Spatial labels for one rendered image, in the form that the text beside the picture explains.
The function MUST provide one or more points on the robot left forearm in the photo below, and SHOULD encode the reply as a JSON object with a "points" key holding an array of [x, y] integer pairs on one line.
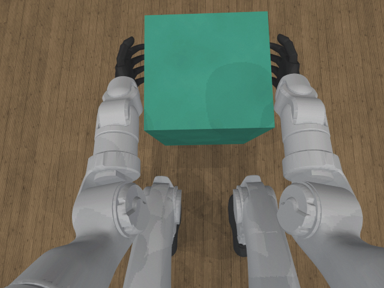
{"points": [[116, 136]]}

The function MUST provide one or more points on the robot right upper arm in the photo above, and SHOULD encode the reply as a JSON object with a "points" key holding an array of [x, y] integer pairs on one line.
{"points": [[326, 222]]}

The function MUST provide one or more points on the robot right hand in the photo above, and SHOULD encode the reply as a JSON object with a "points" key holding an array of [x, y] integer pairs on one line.
{"points": [[287, 61]]}

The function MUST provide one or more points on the robot right thigh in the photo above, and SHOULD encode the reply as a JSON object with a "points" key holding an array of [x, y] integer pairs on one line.
{"points": [[270, 263]]}

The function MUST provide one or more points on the robot left hand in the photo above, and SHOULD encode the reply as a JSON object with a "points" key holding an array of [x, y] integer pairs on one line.
{"points": [[125, 63]]}

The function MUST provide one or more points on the right robot shin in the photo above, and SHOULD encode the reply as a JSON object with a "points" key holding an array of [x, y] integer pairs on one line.
{"points": [[270, 191]]}

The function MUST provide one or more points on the robot right forearm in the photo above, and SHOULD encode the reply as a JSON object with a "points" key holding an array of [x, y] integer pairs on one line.
{"points": [[305, 134]]}

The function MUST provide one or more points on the carton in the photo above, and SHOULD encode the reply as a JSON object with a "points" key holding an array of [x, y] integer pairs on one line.
{"points": [[207, 78]]}

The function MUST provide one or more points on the robot left upper arm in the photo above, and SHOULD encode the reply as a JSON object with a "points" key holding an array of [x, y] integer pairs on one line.
{"points": [[106, 220]]}

